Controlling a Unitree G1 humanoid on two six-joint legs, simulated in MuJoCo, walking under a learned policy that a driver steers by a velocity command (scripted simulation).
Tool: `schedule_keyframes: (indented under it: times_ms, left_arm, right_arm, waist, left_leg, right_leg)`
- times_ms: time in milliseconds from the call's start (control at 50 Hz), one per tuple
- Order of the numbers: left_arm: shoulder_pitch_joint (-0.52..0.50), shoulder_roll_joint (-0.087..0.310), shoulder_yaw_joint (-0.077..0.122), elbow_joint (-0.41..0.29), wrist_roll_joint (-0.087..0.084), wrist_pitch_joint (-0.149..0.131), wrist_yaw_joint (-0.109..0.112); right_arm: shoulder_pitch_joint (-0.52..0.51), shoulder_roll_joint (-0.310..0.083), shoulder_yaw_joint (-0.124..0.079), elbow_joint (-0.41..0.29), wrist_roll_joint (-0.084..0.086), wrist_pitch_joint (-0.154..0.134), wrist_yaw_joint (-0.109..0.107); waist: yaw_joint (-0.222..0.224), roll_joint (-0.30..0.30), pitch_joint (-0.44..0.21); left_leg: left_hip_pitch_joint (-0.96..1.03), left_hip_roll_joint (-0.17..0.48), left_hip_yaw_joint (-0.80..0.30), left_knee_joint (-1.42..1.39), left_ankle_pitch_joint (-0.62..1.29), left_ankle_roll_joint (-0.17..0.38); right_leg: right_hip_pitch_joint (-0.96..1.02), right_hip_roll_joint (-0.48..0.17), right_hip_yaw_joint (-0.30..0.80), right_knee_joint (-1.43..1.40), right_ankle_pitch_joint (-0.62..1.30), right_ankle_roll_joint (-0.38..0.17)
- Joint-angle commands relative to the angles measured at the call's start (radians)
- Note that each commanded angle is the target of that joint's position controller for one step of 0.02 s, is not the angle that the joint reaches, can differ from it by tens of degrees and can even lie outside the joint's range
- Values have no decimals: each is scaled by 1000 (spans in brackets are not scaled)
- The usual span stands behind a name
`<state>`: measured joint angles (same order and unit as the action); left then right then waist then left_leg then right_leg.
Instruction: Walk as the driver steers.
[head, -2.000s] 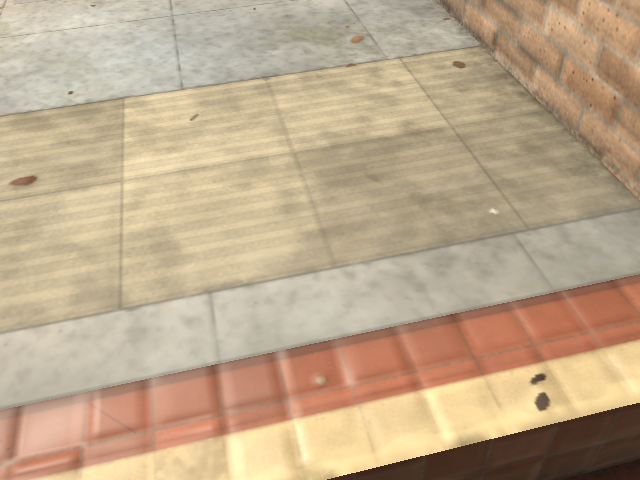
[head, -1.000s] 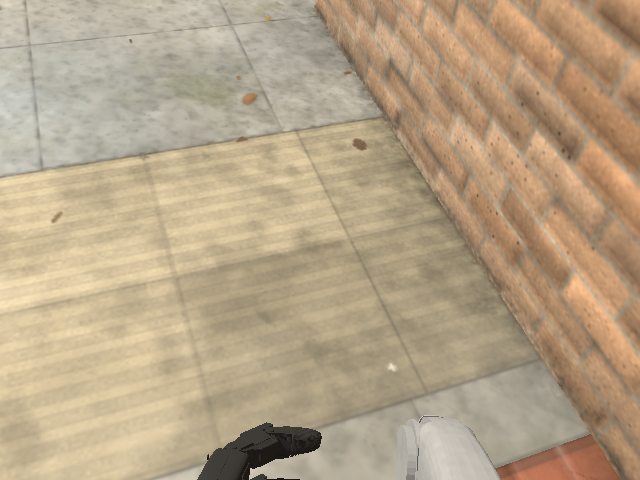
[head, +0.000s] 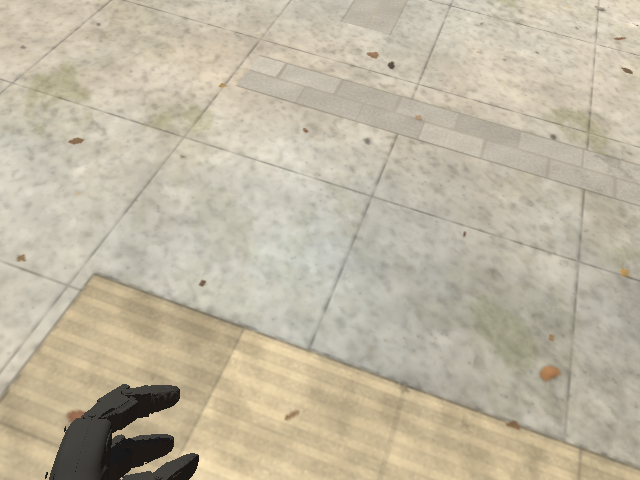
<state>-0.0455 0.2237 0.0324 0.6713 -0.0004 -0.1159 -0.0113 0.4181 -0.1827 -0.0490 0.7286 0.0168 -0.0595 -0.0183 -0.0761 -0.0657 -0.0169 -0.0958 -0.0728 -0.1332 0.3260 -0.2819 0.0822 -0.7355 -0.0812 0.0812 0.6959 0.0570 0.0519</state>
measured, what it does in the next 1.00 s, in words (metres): walks ahead: right foot, then left foot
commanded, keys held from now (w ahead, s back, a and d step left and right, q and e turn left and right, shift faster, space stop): w+q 0.22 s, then w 0.20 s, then w+e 0.58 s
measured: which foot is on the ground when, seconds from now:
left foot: down 0.00-0.14, up 0.16-0.58, down 0.60-1.00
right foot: up 0.00-0.12, down 0.14-0.62, up 0.64-1.00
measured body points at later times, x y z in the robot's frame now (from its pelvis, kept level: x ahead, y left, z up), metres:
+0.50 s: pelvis +0.30 -0.02 +0.00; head +0.33 -0.02 +0.44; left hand +0.21 +0.23 -0.14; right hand +0.59 -0.17 -0.06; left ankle +0.39 +0.14 -0.70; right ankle +0.26 -0.16 -0.75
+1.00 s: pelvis +0.54 +0.05 -0.01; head +0.57 +0.05 +0.44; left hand +0.75 +0.28 -0.11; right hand +0.57 -0.23 -0.13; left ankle +0.43 +0.15 -0.75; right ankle +0.71 -0.11 -0.69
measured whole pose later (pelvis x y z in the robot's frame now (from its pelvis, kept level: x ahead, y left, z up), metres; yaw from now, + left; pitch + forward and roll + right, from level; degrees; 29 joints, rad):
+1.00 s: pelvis +0.54 +0.05 -0.01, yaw +0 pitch +3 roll +2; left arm 0.07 0.26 0.07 0.76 -0.02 -0.03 -0.05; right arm 0.38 -0.24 -0.09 0.79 -0.01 -0.09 -0.02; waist -0.07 -0.05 -0.01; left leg 0.01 0.00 0.22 0.26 -0.32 0.00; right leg -0.74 -0.09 0.04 0.81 0.01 -0.02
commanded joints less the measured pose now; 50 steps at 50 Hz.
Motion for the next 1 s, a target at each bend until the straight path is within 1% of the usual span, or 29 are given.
schedule_keyframes:
  times_ms: [20, 40, 80, 120, 140, 160, 180, 200, 220, 240, 260, 280, 320, 340, 400, 460, 540, 580, 600, 620, 640, 660, 680, 700, 720, 740, 840, 920, 1000]
  left_arm:
    - [-162, 71, 22, -93, -14, -20, -5]
    - [-142, 91, 33, -84, -5, -24, -7]
    - [-68, 135, 56, -59, -5, -34, -13]
    - [136, 185, 86, -5, 4, -43, -6]
    - [321, 235, 95, 18, 24, -41, -1]
    - [409, 311, 110, 40, 47, -35, -1]
    - [384, 219, 95, 36, 27, -33, -3]
    - [322, 130, 74, 12, 20, -18, 12]
    - [287, 102, 61, 17, 22, -5, 21]
    - [294, 107, 57, 50, 25, 1, 22]
    - [297, 98, 50, 71, 36, -4, 22]
    - [298, 84, 45, 90, 37, -9, 21]
    - [305, 79, 41, 121, 21, -16, 20]
    - [303, 95, 40, 135, 8, -15, 20]
    - [294, 149, 45, 161, -2, -3, 26]
    - [324, 191, 48, 176, -25, 8, 13]
    - [384, 235, 58, 202, -48, 33, 6]
    - [384, 221, 51, 212, -44, 42, 7]
    - [368, 175, 37, 200, -32, 34, 5]
    - [358, 83, 6, 157, 21, 29, -2]
    - [436, 73, 3, 136, -22, 11, -9]
    - [398, 148, 29, 152, -45, 12, -9]
    - [332, 160, 34, 131, -43, 17, -10]
    - [306, 141, 35, 135, -33, 28, -7]
    - [305, 133, 41, 133, -22, 40, -4]
    - [326, 121, 46, 135, -26, 51, 0]
    - [243, 76, 45, 91, -21, 77, -2]
    - [125, 63, 39, 47, -15, 77, -25]
    - [5, 55, 32, -13, -16, 75, -49]
  right_arm:
    - [31, -182, -58, -38, 17, -6, -3]
    - [26, -184, -62, -39, 15, 3, -6]
    - [-8, -194, -75, -57, 13, 11, -14]
    - [-68, -180, -73, -85, 3, 8, -7]
    - [-82, -124, -51, -116, -21, 3, 3]
    - [121, -17, -27, -131, 6, -4, 7]
    - [138, -132, -39, -111, 36, -6, 0]
    - [2, -197, -53, -121, 32, 0, -3]
    - [-89, -202, -51, -140, 11, 3, -7]
    - [-150, -173, -44, -160, -11, 0, -2]
    - [-152, -148, -44, -174, -6, 2, 6]
    - [-142, -128, -40, -176, 4, 6, 12]
    - [-141, -100, -35, -177, 7, 15, 16]
    - [-164, -78, -26, -192, 5, 15, 17]
    - [-243, -57, -8, -214, -11, 10, 29]
    - [-352, -65, -5, -232, -3, -1, 40]
    - [-405, -114, -26, -256, 7, -18, 45]
    - [-266, -157, -58, -214, -3, -22, 35]
    - [-105, -216, -85, -179, -13, -18, 22]
    - [46, -305, -102, -163, -28, -8, 8]
    - [61, -308, -91, -166, -45, -16, 19]
    - [19, -226, -71, -159, -31, -23, 24]
    - [-44, -177, -54, -158, -16, -29, 26]
    - [-109, -142, -42, -154, -14, -34, 32]
    - [-156, -120, -38, -146, -15, -41, 35]
    - [-177, -111, -37, -136, -23, -51, 34]
    - [-138, -150, -57, -69, -34, -65, 7]
    - [-124, -186, -68, -35, -30, -58, -7]
    - [-69, -218, -81, 6, -16, -41, -14]
  waist:
    - [-17, 206, 51]
    - [-8, 214, 48]
    - [27, 243, 38]
    - [139, 244, -68]
    - [216, 157, -236]
    - [125, -327, -398]
    - [139, -344, -426]
    - [173, -199, -276]
    - [169, -49, -186]
    - [157, 2, -110]
    - [125, -15, -66]
    - [108, -30, -42]
    - [86, -32, -18]
    - [71, -9, -2]
    - [69, 12, -2]
    - [108, -7, 16]
    - [122, -37, 56]
    - [42, -27, -28]
    - [-30, -2, -135]
    - [-62, 227, -256]
    - [-22, 400, -369]
    - [-22, 256, -255]
    - [0, 212, -156]
    - [37, 144, -101]
    - [68, 152, -57]
    - [90, 170, -43]
    - [94, 127, 8]
    - [61, 122, 46]
    - [15, 116, 91]
  left_leg:
    - [-91, 178, -151, -67, 153, 127]
    - [-34, 193, -179, -36, 146, 120]
    - [44, 216, -230, 43, 232, 108]
    - [7, 157, -201, 269, 502, 64]
    - [-164, 106, -159, 550, 363, 29]
    - [-532, -61, -74, 919, -246, -48]
    - [-661, 8, -109, 1106, -250, -58]
    - [-711, 54, -63, 1158, -154, -65]
    - [-677, 99, -17, 1143, -66, -63]
    - [-644, 120, -8, 1106, -28, -53]
    - [-608, 140, -17, 1064, -7, -43]
    - [-580, 145, -13, 1028, -2, -37]
    - [-581, 140, 2, 935, 2, -38]
    - [-606, 137, 1, 864, 6, -39]
    - [-568, 163, 63, 628, 123, -50]
    - [-460, 138, 123, 424, 202, -49]
    - [-402, 102, 150, 245, 153, -40]
    - [-141, 52, 188, 164, 182, -11]
    - [103, 133, 102, 180, 194, 26]
    - [355, 388, -194, 168, 276, 81]
    - [461, 531, -595, 6, 80, 228]
    - [370, 502, -509, -15, 22, 213]
    - [251, 455, -339, -24, 57, 178]
    - [134, 402, -231, -56, 109, 150]
    - [52, 366, -150, -92, 161, 131]
    - [-3, 341, -77, -114, 217, 110]
    - [-11, 344, 101, -156, 405, 104]
    - [1, 331, 219, -168, 371, 73]
    - [98, 362, 281, -137, 395, 55]
  right_leg:
    - [159, 63, -48, -155, 59, -2]
    - [167, 60, -39, -184, 26, -13]
    - [201, 53, -25, -213, -48, -44]
    - [471, 69, -56, -231, -90, -100]
    - [793, -80, 82, -163, -132, -164]
    - [1146, -338, 581, -291, -245, -339]
    - [1154, -382, 768, -398, -483, -364]
    - [1023, -334, 574, -404, -477, -313]
    - [866, -291, 394, -393, -355, -278]
    - [729, -237, 298, -409, -265, -261]
    - [647, -201, 223, -434, -211, -252]
    - [598, -179, 173, -462, -185, -249]
    - [570, -168, 99, -495, -81, -265]
    - [563, -182, 87, -503, -22, -274]
    - [552, -181, 7, -522, 5, -270]
    - [526, -150, -26, -523, -25, -253]
    - [604, -185, 30, -457, -42, -237]
    - [566, -139, -8, -286, 136, -197]
    - [454, -74, -67, -72, 89, -150]
    - [197, 30, -121, 313, -420, -101]
    - [-37, 106, 13, 560, -650, -93]
    - [-118, 52, 58, 660, -579, -92]
    - [-132, 11, 36, 647, -481, -96]
    - [-84, -24, 31, 610, -401, -87]
    - [-42, -43, 39, 554, -346, -78]
    - [9, -52, 39, 528, -307, -70]
    - [-58, -33, 53, 412, -169, -46]
    - [-32, -22, -1, 187, -13, -52]
    - [-36, -12, -77, 51, -53, -87]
